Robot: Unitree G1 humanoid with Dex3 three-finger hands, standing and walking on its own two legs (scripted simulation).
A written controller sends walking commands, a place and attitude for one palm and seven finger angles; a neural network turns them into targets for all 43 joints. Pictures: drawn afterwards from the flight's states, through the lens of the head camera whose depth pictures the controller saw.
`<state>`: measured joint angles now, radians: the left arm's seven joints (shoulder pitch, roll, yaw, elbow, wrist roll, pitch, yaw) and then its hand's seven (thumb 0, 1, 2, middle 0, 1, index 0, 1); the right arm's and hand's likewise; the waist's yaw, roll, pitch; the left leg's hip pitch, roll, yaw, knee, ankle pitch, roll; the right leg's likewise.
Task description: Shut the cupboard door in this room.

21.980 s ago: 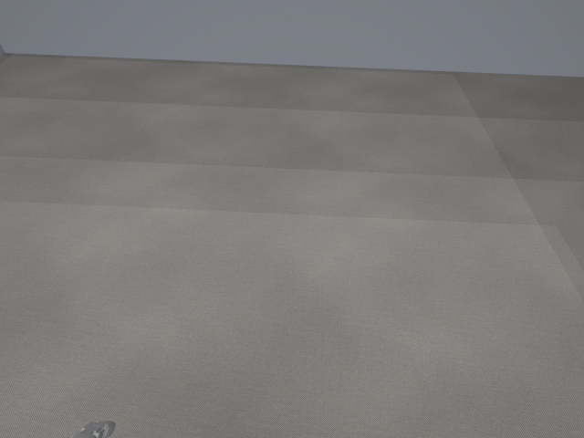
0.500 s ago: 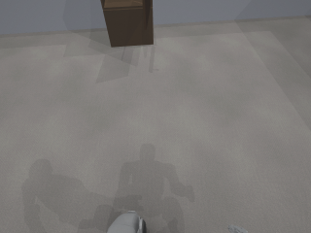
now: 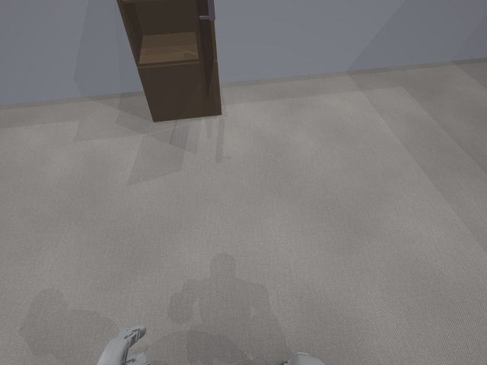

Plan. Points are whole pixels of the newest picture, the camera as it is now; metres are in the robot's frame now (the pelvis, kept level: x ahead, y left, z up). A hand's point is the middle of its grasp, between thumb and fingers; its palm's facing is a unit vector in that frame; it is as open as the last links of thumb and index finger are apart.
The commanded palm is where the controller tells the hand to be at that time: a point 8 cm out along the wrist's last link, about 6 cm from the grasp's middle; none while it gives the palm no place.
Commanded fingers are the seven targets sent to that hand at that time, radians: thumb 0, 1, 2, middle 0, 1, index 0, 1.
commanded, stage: turn or walk to find it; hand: left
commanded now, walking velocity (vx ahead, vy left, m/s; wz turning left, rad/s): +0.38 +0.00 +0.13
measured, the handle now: out of the picture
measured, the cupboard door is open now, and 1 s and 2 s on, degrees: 80 80 80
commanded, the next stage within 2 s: stand and wait in 0.24 s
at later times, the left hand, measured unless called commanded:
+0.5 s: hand out of the picture +0.10 +0.17 -0.18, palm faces +0.18 -0.98 -0.12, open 7.4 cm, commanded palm none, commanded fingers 0.00 0.90 0.90 -0.20 -0.30 -0.20 -0.30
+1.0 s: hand (143, 316) +0.25 +0.22 -0.16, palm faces +0.07 -0.98 -0.20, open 7.3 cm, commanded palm none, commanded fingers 0.00 0.90 0.90 -0.20 -0.30 -0.20 -0.30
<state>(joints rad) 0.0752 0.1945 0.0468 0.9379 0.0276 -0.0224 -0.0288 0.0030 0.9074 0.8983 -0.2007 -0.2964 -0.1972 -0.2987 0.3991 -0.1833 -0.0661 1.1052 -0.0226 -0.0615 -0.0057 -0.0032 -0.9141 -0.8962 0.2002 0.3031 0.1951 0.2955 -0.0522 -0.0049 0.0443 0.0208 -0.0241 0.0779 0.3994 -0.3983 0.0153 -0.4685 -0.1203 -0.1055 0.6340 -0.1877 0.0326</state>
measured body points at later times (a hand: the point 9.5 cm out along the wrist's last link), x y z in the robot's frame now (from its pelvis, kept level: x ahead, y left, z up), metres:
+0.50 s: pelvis +0.19 +0.03 +0.00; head +0.22 +0.06 +0.44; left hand +0.09 +0.23 -0.17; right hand +0.32 -0.20 -0.14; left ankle +0.26 +0.12 -0.73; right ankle +0.12 -0.12 -0.72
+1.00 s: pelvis +0.25 +0.04 +0.01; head +0.24 +0.04 +0.46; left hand +0.25 +0.27 -0.15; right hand +0.28 -0.19 -0.15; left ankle +0.26 +0.12 -0.73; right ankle +0.25 -0.09 -0.73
